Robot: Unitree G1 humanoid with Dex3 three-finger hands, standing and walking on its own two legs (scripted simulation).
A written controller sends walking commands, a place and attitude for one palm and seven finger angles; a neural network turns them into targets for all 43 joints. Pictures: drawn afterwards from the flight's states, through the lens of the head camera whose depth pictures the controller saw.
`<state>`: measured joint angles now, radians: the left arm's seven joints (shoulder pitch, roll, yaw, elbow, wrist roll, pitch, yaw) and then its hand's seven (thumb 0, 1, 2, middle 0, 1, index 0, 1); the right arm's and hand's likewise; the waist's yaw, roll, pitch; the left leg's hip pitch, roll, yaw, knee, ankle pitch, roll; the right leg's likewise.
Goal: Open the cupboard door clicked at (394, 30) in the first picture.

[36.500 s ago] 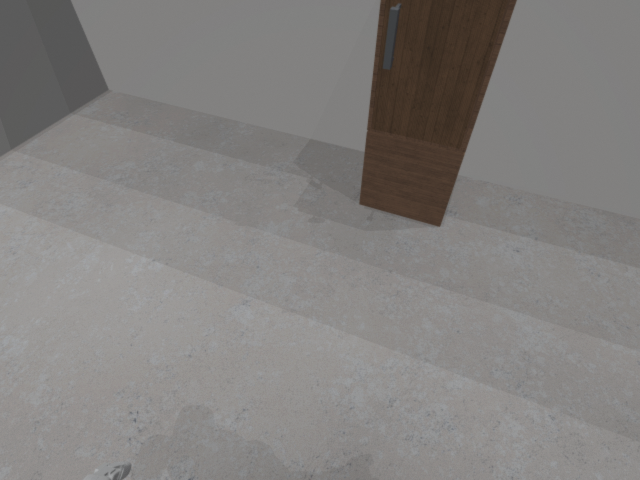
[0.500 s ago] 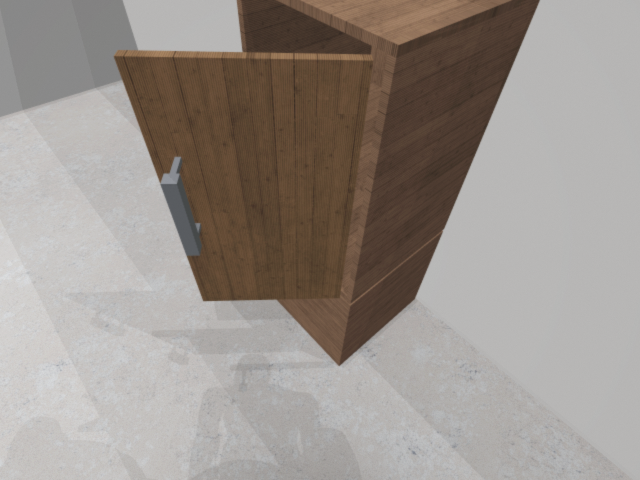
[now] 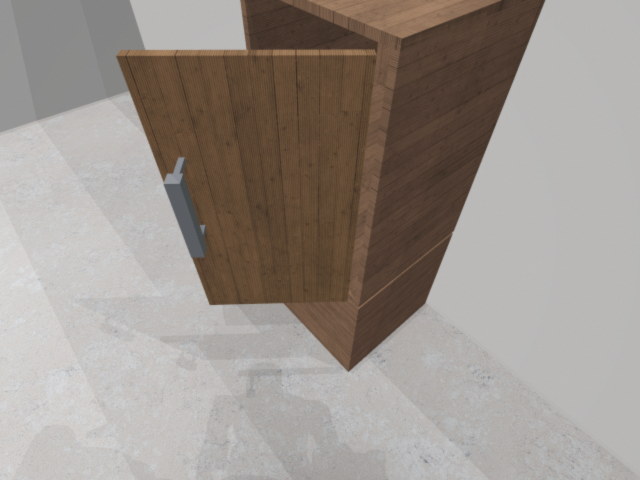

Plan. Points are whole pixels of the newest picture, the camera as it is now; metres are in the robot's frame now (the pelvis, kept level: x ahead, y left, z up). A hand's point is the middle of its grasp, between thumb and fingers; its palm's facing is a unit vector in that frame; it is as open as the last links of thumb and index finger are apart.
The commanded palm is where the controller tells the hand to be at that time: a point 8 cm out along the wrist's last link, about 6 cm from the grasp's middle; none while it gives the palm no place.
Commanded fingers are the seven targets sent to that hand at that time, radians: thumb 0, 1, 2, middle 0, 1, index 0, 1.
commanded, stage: come to a stop and stand still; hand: left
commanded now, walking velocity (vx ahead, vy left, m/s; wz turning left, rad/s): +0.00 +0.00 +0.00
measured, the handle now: (190, 209) +0.51 +0.26 +0.02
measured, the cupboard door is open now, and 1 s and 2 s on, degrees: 51 51 51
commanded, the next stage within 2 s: look again from close up in 1.04 s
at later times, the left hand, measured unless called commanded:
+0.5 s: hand out of the picture +0.00 +0.14 -0.15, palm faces +0.01 -0.97 -0.25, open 7.4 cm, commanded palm none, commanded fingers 0.00 0.90 0.90 -0.20 -0.30 -0.20 -0.30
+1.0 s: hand out of the picture +0.03 +0.11 -0.15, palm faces +0.04 -0.97 -0.24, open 7.3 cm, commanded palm none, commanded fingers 0.00 0.90 0.90 -0.20 -0.30 -0.20 -0.30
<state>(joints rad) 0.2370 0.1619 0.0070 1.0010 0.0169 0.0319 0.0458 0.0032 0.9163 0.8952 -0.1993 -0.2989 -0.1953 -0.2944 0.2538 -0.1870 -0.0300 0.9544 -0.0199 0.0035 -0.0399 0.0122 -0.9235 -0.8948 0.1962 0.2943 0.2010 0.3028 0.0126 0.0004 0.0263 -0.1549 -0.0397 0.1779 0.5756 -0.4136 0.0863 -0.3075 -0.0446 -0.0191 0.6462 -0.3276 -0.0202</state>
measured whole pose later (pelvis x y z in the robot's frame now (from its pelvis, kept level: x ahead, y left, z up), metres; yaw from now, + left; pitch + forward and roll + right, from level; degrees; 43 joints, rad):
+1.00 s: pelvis +0.02 -0.07 +0.02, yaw +2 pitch +0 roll +1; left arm 0.24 0.15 -0.01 1.12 0.01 -0.02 0.04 0.01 0.94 0.90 -0.20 -0.30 -0.20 -0.29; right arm 0.29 -0.15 0.01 1.14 -0.01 -0.02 -0.03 0.01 -0.91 -0.89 0.20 0.29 0.20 0.30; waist -0.01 0.04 0.04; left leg -0.07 0.04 0.11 0.39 -0.32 -0.02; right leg -0.20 0.04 -0.09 0.45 -0.26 -0.08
